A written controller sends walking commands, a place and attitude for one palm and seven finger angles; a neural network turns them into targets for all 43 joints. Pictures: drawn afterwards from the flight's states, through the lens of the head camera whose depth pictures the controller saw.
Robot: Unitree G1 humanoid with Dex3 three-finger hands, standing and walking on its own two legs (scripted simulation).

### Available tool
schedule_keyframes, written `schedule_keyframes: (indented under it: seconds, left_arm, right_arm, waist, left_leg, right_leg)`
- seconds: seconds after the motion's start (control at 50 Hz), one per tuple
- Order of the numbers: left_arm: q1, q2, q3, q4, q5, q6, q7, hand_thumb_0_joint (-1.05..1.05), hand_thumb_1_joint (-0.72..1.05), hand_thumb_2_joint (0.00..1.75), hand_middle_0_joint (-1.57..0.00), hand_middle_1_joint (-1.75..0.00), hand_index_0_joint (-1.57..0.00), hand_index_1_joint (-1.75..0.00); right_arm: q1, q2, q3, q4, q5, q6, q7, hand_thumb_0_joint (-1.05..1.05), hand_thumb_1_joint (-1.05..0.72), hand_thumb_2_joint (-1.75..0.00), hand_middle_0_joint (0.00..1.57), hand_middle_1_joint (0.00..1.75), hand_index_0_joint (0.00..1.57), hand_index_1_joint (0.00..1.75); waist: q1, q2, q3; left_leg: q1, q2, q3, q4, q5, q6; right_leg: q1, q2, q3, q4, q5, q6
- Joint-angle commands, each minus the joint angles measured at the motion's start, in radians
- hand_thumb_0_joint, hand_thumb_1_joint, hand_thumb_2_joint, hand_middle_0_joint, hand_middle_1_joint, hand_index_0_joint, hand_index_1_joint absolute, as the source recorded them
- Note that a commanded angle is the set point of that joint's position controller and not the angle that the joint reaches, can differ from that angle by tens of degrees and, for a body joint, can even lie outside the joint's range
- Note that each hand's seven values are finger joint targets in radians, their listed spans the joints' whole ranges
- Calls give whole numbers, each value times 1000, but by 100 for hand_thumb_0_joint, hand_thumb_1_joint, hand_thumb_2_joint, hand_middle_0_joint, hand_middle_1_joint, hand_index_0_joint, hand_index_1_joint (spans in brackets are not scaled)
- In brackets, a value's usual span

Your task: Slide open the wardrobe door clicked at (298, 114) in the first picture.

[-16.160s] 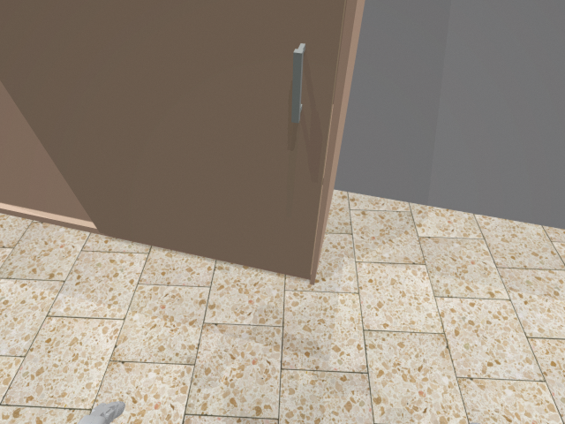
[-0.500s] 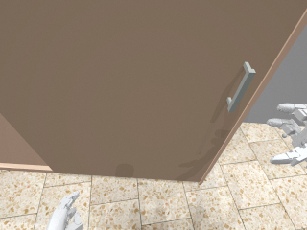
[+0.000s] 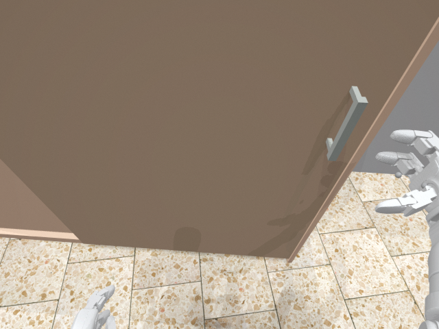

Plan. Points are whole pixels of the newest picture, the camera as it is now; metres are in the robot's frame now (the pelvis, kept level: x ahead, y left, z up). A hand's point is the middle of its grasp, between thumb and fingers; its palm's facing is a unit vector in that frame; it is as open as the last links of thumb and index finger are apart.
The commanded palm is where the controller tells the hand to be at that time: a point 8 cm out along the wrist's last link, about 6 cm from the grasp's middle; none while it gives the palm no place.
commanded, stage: move the hooked fingers beside the handle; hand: right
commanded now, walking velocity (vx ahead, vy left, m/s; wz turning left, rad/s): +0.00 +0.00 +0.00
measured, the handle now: (342, 126) +0.49 -0.20 +0.11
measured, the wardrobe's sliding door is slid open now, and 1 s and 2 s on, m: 0.00 0.00 0.00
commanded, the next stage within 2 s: feel for the door with the fingertips in 1.96 s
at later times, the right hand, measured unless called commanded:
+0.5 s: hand (383, 155) +0.42 -0.26 +0.11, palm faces +0.03 +1.00 -0.01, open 14.0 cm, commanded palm +0.40 -0.30 +0.12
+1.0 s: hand (384, 152) +0.42 -0.26 +0.12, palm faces +0.04 +1.00 -0.02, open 13.9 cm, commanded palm +0.40 -0.30 +0.12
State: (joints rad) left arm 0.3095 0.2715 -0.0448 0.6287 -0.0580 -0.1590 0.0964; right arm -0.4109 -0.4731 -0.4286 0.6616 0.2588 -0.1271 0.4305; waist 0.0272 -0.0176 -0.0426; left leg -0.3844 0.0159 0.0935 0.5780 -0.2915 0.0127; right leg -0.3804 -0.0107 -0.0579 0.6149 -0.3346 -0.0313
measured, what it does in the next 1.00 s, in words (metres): stands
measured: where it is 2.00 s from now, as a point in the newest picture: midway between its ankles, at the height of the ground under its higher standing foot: outside the picture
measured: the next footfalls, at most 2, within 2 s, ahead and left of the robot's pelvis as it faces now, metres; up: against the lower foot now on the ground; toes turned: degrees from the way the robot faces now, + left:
none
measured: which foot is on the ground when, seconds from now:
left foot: down 0.00-1.00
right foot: down 0.00-1.00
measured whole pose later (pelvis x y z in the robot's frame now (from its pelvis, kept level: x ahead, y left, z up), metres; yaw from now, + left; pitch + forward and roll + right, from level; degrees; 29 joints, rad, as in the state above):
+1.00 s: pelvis +0.00 +0.00 -0.01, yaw +1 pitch +10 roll +1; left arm 0.38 0.28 -0.03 0.63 -0.05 -0.02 0.08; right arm -0.62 -0.56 -0.46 0.94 0.21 -0.25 0.43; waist 0.08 -0.01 -0.06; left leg -0.49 0.00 0.08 0.61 -0.30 0.02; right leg -0.48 -0.03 -0.07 0.67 -0.35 -0.03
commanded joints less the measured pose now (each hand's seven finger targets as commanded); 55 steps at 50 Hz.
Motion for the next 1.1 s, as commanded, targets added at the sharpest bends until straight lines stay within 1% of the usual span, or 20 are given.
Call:
schedule_keyframes:
  seconds: [0.0,0.06,0.12,0.14,0.28,0.34,0.36,0.42,0.5,0.52,0.58,0.62,0.68,0.76,0.82,0.84,0.92,0.94,0.98,1.08]
  left_arm:
    - [9,162,60,-101,-2,-33,18,0,90,90,-20,-30,-20,-30]
    - [18,163,59,-99,1,-22,16,0,90,90,-20,-30,-20,-30]
    - [38,169,65,-93,4,-8,12,0,90,90,-20,-30,-20,-30]
    - [35,167,64,-96,4,-6,10,0,90,90,-20,-30,-20,-30]
    - [53,166,69,-95,6,22,-1,0,90,90,-20,-30,-20,-30]
    - [64,173,69,-90,5,39,0,0,90,90,-20,-30,-20,-30]
    - [61,170,65,-92,5,41,-1,0,90,90,-20,-30,-20,-30]
    - [77,176,71,-84,7,51,1,0,90,90,-20,-30,-20,-30]
    - [90,172,67,-62,8,57,4,0,90,90,-20,-30,-20,-30]
    - [102,176,69,-54,10,63,5,0,90,90,-20,-30,-20,-30]
    - [106,179,64,-44,10,69,6,0,90,90,-20,-30,-20,-30]
    - [116,180,66,-45,13,74,1,0,90,90,-20,-30,-20,-30]
    - [119,181,68,-71,17,85,-8,0,90,90,-20,-30,-20,-30]
    - [120,181,73,-90,15,100,-12,0,90,90,-20,-30,-20,-30]
    - [116,180,73,-97,9,108,-10,0,90,90,-20,-30,-20,-30]
    - [116,181,75,-98,9,109,-9,0,90,90,-20,-30,-20,-30]
    - [110,171,75,-95,6,106,-2,0,90,90,-20,-30,-20,-30]
    - [107,172,74,-91,5,102,-2,0,90,90,-20,-30,-20,-30]
    - [102,172,71,-85,2,98,1,0,90,90,-20,-30,-20,-30]
    - [108,183,66,-68,1,96,6,0,90,90,-20,-30,-20,-30]
  right_arm:
    - [-440,-299,-38,-152,9,-67,4,0,50,-30,30,120,30,120]
    - [-485,-273,0,-139,5,-74,10,0,50,-30,30,120,30,120]
    - [-477,-305,-31,-112,8,-86,2,0,50,-30,30,120,30,120]
    - [-485,-307,-36,-117,7,-91,0,0,50,-30,30,120,30,120]
    - [-504,-303,-33,-77,-10,-97,-26,0,50,-30,30,120,30,120]
    - [-525,-342,-58,-27,-17,-102,-30,0,50,-30,30,120,30,120]
    - [-547,-312,-26,-9,-20,-102,-27,0,50,-30,30,120,30,120]
    - [-606,-348,-40,-11,-27,-129,-29,0,50,-30,30,120,30,120]
    - [-716,-304,15,31,-32,-155,-24,0,50,-30,30,120,30,120]
    - [-723,-304,15,57,-30,-158,-25,0,50,-30,30,120,30,120]
    - [-757,-321,8,136,-40,-160,-29,0,50,-30,30,120,30,120]
    - [-738,-300,25,164,-45,-163,-33,0,50,-30,30,120,30,120]
    - [-638,-370,-49,156,-51,-167,-40,0,50,-30,30,120,30,120]
    - [-604,-432,-104,124,-49,-175,-42,0,50,-30,30,120,30,120]
    - [-623,-410,-80,104,-39,-177,-27,0,50,-30,30,120,30,120]
    - [-625,-441,-106,78,-42,-185,-22,0,50,-30,30,120,30,120]
    - [-655,-385,-54,17,-23,-200,5,0,50,-30,30,120,30,120]
    - [-632,-389,-69,32,-19,-195,10,0,50,-30,30,120,30,120]
    - [-650,-331,-18,58,-10,-180,24,0,50,-30,30,120,30,120]
    - [-690,-308,21,171,-16,-132,24,0,50,-30,30,120,30,120]
  waist:
    - [23,-75,-263]
    - [30,-86,-289]
    - [22,-44,-324]
    - [17,-70,-348]
    - [20,-61,-337]
    - [23,-49,-317]
    - [34,-50,-295]
    - [39,-60,-329]
    - [72,-90,-330]
    - [75,-55,-326]
    - [77,-88,-304]
    - [73,-66,-324]
    - [28,-64,-408]
    - [19,-29,-398]
    - [42,-13,-359]
    - [29,-50,-383]
    - [55,-88,-382]
    - [46,-106,-376]
    - [66,-84,-343]
    - [85,-44,-258]
  left_leg:
    - [56,-12,-45,-39,261,15]
    - [49,-13,-44,-33,272,16]
    - [70,-14,-41,-25,310,18]
    - [78,-14,-46,-20,326,16]
    - [58,-16,-41,-12,338,13]
    - [61,-17,-48,-17,325,13]
    - [51,-16,-46,-17,317,14]
    - [48,-16,-48,-13,304,17]
    - [-9,-20,-48,-13,276,14]
    - [-14,-20,-46,-12,269,14]
    - [-42,-18,-48,-9,226,14]
    - [-36,-17,-47,-3,231,15]
    - [37,-17,-55,17,305,14]
    - [96,-19,-67,17,362,7]
    - [99,-18,-71,6,365,4]
    - [106,-21,-74,9,372,7]
    - [69,-24,-71,-2,348,9]
    - [60,-26,-72,-5,338,11]
    - [23,-27,-64,-13,302,9]
    - [-49,-20,-56,-18,219,8]
  right_leg:
    - [138,-6,90,-65,306,8]
    - [152,-6,94,-55,327,8]
    - [159,-12,98,-42,391,9]
    - [164,-8,95,-40,403,10]
    - [160,-16,101,-38,461,18]
    - [119,-13,88,-39,399,10]
    - [107,-11,90,-42,382,10]
    - [121,-16,91,-32,380,9]
    - [145,-15,101,-23,360,11]
    - [138,-20,103,-18,359,8]
    - [105,-13,105,-22,294,12]
    - [100,-14,103,-17,307,8]
    - [93,-10,94,-10,372,11]
    - [36,-8,74,-11,374,0]
    - [16,-10,57,-12,341,-10]
    - [33,-8,63,-13,357,-8]
    - [84,-12,62,-6,355,-11]
    - [91,-9,66,-8,349,-9]
    - [88,-10,71,-11,310,-9]
    - [31,-7,83,-13,225,-7]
